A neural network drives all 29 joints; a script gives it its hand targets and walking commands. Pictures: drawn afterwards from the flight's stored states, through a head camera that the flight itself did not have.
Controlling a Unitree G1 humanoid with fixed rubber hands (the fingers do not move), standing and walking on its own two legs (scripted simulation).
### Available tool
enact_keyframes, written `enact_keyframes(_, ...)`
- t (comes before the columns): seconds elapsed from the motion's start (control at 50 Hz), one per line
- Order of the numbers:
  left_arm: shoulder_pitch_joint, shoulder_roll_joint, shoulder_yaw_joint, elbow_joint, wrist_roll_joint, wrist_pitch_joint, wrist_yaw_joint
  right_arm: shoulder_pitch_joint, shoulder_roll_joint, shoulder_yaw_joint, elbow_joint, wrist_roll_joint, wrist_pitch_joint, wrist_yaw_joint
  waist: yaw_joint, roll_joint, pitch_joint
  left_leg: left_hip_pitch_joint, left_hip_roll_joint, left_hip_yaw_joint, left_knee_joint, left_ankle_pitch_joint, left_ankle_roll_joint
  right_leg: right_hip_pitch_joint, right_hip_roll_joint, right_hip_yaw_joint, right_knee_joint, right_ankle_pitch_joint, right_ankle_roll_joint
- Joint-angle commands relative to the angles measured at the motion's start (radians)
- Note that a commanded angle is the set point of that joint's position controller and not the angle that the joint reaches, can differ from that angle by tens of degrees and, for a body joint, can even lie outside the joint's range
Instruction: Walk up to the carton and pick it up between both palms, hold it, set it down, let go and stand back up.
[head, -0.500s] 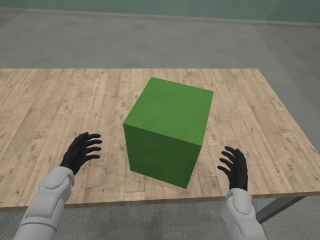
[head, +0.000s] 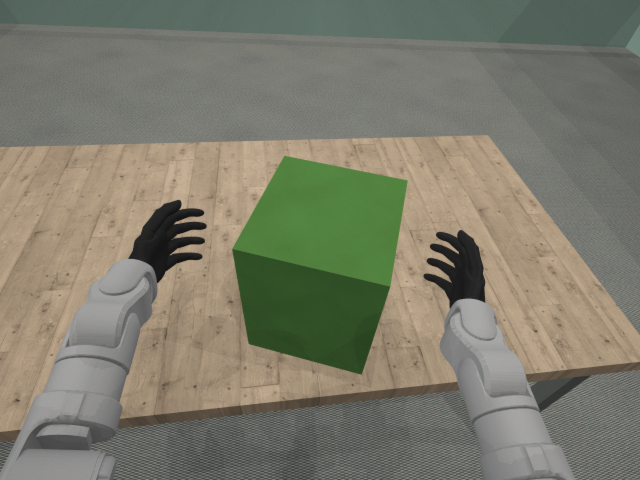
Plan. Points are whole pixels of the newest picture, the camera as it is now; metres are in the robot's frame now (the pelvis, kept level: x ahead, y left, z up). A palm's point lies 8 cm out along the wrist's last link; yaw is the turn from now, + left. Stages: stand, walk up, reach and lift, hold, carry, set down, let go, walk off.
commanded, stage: reach and lift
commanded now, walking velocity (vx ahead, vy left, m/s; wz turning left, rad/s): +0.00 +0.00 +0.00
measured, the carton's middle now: (323, 266) +0.45 -0.05 -0.02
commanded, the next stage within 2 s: none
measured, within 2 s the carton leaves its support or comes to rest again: neither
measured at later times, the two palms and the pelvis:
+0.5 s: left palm (181, 193) +0.45 +0.15 +0.14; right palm (465, 241) +0.36 -0.21 +0.13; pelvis -0.01 +0.00 +0.00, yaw +0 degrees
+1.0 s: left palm (192, 195) +0.47 +0.14 +0.13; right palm (455, 238) +0.38 -0.21 +0.11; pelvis -0.01 +0.00 +0.00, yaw +0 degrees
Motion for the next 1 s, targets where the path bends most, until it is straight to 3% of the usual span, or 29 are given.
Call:
enact_keyframes(0.0,-0.466,0.145,0.057,-0.122,-0.002,-0.045,0.004,-0.378,-0.086,-0.034,-0.143,-0.002,-0.033,0.005,-0.026,0.073,-0.368,0.151,-0.033,0.005,-0.025,0.191,-0.008,0.068,0.057,-0.058,0.020,0.338,-0.016)
enact_keyframes(0.34,-0.847,0.174,0.030,0.241,0.001,-0.111,0.035,-0.753,-0.091,-0.048,0.140,0.017,-0.044,0.025,-0.067,0.075,-0.511,0.114,-0.048,0.005,-0.010,0.156,0.006,0.025,0.059,-0.072,0.030,0.354,-0.011)
enact_keyframes(0.64,-1.110,0.167,-0.064,0.539,-0.034,-0.171,0.064,-1.026,-0.141,-0.061,0.434,0.057,-0.076,0.024,-0.126,0.125,-0.621,0.166,-0.043,-0.014,0.052,0.268,-0.031,-0.105,0.070,-0.107,0.022,0.387,-0.026)
enact_keyframes(0.8,-1.097,0.135,-0.098,0.690,-0.026,-0.238,0.060,-1.017,-0.133,-0.039,0.586,0.064,-0.129,0.028,-0.123,0.145,-0.603,0.167,-0.040,-0.020,0.075,0.308,-0.042,-0.153,0.067,-0.111,0.023,0.386,-0.030)
enact_keyframes(0.98,-1.068,0.100,-0.091,0.749,-0.027,-0.379,0.067,-0.991,-0.099,-0.049,0.607,0.021,-0.255,0.032,-0.102,0.121,-0.655,0.107,-0.040,-0.017,0.110,0.304,-0.043,-0.208,0.059,-0.106,0.058,0.364,-0.027)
